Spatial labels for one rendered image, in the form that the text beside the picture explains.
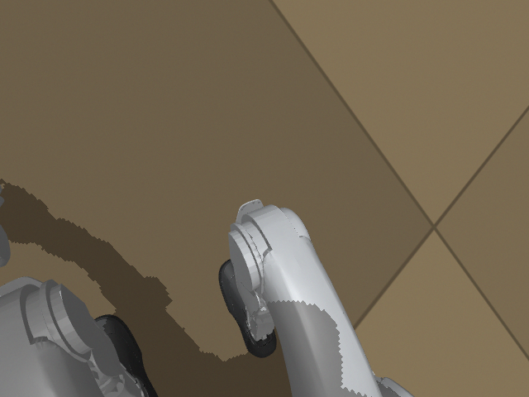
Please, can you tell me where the left robot foot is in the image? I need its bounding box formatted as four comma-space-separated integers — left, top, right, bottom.
94, 314, 158, 397

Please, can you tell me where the right robot foot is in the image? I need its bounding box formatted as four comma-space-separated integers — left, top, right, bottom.
218, 259, 277, 358

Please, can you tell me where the right robot hand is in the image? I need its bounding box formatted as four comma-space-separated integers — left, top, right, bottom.
373, 372, 415, 397

